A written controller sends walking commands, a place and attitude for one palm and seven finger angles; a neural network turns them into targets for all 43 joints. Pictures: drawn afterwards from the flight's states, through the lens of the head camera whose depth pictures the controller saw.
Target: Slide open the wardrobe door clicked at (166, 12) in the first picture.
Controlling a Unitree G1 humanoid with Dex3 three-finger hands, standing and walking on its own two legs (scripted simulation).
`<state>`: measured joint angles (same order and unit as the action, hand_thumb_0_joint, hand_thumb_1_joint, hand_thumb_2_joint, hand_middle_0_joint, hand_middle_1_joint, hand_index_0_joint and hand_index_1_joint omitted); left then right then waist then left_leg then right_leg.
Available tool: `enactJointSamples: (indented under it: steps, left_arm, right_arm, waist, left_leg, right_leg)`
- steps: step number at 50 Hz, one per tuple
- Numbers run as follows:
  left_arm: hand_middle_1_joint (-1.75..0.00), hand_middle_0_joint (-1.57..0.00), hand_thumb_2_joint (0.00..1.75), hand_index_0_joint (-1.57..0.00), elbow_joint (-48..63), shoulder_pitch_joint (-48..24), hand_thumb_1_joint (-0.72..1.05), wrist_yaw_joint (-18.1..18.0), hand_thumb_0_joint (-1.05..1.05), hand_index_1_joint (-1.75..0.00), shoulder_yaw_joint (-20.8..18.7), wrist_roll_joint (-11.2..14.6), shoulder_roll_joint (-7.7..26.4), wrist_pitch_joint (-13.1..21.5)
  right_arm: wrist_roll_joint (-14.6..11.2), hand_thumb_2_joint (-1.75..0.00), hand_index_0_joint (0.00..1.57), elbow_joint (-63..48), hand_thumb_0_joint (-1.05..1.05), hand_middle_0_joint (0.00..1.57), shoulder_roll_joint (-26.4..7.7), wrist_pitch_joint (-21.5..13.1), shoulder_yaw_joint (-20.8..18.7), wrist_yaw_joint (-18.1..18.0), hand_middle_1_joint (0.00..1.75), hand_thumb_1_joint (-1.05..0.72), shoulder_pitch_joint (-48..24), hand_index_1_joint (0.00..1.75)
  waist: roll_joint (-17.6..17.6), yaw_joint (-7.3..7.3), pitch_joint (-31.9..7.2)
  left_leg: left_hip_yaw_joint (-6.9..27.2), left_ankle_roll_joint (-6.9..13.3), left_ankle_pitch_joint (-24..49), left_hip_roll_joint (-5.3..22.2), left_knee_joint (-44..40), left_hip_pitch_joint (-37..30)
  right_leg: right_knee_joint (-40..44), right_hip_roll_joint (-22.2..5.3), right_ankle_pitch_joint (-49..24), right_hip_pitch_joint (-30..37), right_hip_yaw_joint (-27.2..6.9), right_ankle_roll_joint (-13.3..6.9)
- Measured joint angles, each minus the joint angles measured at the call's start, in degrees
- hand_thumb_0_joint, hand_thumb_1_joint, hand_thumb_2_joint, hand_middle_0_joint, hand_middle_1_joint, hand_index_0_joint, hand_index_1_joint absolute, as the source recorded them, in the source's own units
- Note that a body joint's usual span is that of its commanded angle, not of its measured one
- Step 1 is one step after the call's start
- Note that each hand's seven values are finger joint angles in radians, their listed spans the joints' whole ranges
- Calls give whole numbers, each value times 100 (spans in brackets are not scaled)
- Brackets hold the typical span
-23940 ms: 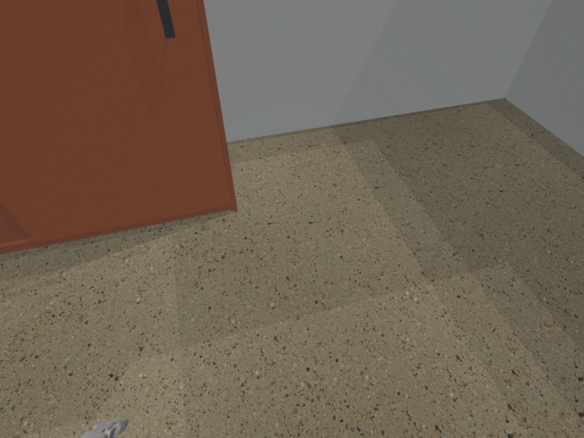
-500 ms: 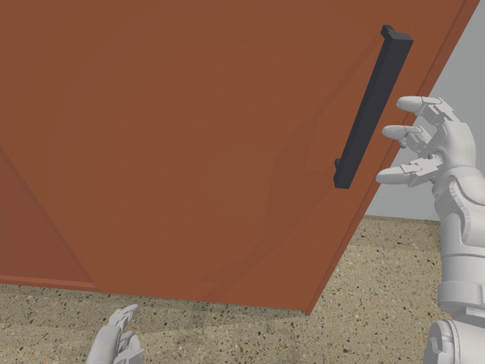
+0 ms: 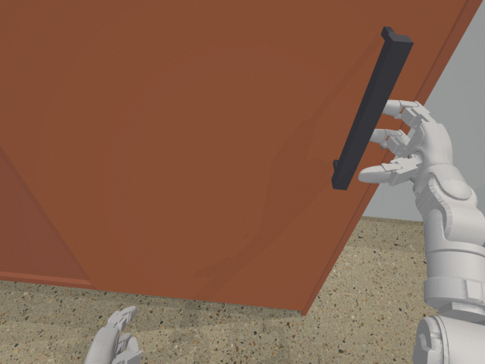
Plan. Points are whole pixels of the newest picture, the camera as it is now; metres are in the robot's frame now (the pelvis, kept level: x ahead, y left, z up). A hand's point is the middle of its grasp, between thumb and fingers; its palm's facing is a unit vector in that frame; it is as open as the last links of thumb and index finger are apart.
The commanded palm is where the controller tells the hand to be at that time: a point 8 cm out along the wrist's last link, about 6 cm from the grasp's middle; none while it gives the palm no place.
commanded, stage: feel for the door with the fingertips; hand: right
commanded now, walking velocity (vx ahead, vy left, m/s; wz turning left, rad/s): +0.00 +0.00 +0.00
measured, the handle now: (360, 118) +0.48 -0.17 +0.21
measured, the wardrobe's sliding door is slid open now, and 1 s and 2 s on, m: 0.00 0.00 0.00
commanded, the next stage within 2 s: slide the fingers in behind the handle in 0.74 s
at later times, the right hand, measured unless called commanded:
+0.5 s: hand (371, 136) +0.42 -0.17 +0.21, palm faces +0.04 +1.00 +0.01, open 14.0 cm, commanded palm +0.40 -0.22 +0.20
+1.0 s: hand (374, 136) +0.42 -0.18 +0.21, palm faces +0.04 +1.00 +0.01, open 14.0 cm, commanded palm +0.39 -0.23 +0.20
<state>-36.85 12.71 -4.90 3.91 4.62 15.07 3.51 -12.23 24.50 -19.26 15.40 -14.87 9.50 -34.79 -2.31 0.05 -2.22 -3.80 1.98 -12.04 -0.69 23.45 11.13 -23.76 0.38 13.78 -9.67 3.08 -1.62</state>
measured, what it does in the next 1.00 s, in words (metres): stands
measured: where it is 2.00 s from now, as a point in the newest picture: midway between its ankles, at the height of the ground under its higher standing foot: outside the picture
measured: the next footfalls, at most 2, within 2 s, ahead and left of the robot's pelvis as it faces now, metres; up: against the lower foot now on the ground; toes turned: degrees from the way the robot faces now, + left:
none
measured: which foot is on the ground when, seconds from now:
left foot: down 0.00-1.00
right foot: down 0.00-1.00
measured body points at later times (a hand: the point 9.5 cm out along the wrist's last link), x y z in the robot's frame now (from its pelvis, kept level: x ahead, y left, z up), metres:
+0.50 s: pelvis +0.01 +0.00 +0.00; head +0.00 +0.01 +0.45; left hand +0.16 +0.24 -0.10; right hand +0.41 -0.22 +0.21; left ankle +0.01 +0.10 -0.74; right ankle -0.01 -0.10 -0.74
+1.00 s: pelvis +0.01 +0.00 +0.00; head +0.00 +0.01 +0.45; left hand +0.14 +0.25 -0.10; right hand +0.42 -0.23 +0.21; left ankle +0.01 +0.10 -0.74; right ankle -0.01 -0.10 -0.74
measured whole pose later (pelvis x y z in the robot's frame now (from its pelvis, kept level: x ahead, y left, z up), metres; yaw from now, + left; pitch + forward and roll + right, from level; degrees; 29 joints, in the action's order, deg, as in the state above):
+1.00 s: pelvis +0.01 +0.00 +0.00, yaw +1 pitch +1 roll +0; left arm -37.2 15.3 -4.3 2.9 4.2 15.3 1.9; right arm -10.8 30.6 -18.9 12.4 -15.6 7.8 -38.2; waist -2.2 -0.7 -2.7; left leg -2.9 1.9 -11.9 -1.1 22.5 11.3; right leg -22.9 0.1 14.0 -9.5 3.9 -1.6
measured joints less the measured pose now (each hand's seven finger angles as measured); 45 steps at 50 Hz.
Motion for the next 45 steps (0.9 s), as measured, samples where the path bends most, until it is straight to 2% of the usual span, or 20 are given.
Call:
enactJointSamples:
  steps: [9,16,30,39,45]
  left_arm:
    - [-30,-20,89,-20,26,-47,90,48,1,-30,4,-31,-66,-66]
    - [-30,-20,89,-20,-17,-98,90,-3,1,-30,31,-42,-83,-119]
    - [-30,-20,89,-20,-34,104,90,26,1,-30,-16,-60,-55,-203]
    - [-30,-20,89,-20,-78,217,90,-6,1,-30,-76,-62,1,-164]
    - [-30,-20,89,-20,-78,253,90,12,1,-30,-88,-47,15,-160]
  right_arm:
    - [117,-30,30,-217,-1,29,239,30,128,-323,121,50,66,120]
    - [168,-30,30,103,-1,30,165,94,218,-330,121,50,-226,120]
    - [209,-30,30,551,-1,30,112,-86,47,-346,120,50,-415,120]
    - [226,-30,30,681,-1,30,5,-292,-13,-278,120,50,-537,120]
    - [213,-30,30,868,-1,30,-68,-289,-57,-209,120,50,-610,120]
  waist:
    - [24,68,-1]
    - [42,49,47]
    - [52,-77,-13]
    - [65,-90,47]
    - [55,-115,-19]
  left_leg:
    - [-20,-5,-42,10,7,-65]
    - [-57,-2,-31,16,-25,-68]
    - [44,-2,-22,-21,-54,-17]
    - [47,6,14,-39,-92,11]
    - [59,4,16,-39,-92,38]
  right_leg:
    - [-6,11,33,55,-24,-1]
    - [4,17,19,35,-63,0]
    - [66,-13,32,38,35,3]
    - [63,-30,20,-7,37,7]
    - [70,-29,18,-26,48,6]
